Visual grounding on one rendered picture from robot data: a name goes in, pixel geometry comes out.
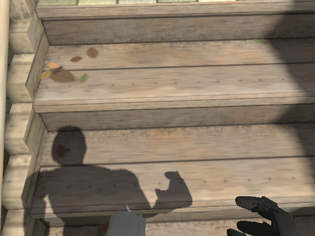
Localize left robot thigh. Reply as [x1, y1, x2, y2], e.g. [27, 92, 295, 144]
[105, 210, 147, 236]

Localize robot right hand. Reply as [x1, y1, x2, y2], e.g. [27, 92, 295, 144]
[226, 196, 301, 236]

